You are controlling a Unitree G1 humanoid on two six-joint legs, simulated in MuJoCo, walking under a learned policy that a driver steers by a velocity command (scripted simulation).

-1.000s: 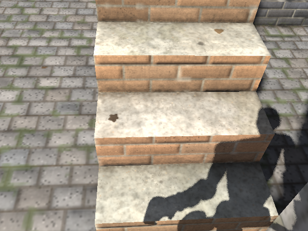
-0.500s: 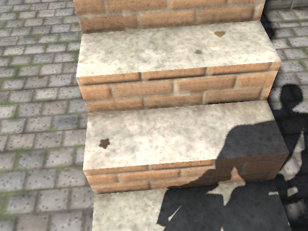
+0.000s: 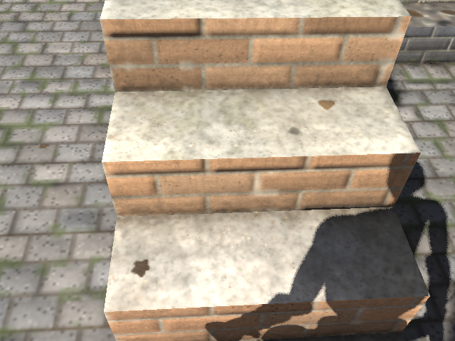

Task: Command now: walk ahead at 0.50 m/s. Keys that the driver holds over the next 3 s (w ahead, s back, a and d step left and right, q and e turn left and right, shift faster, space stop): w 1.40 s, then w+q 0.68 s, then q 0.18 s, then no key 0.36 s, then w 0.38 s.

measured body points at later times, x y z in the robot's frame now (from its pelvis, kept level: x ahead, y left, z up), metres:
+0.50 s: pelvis +0.20 -0.16 +0.08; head +0.23 -0.17 +0.53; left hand +0.33 +0.07 -0.05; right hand +0.21 -0.40 -0.08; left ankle +0.07 +0.01 -0.45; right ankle +0.29 -0.25 -0.55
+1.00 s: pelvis +0.41 -0.19 +0.23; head +0.46 -0.22 +0.67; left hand +0.36 +0.03 +0.09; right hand +0.65 -0.33 +0.13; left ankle +0.52 -0.12 -0.36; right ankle +0.31 -0.24 -0.52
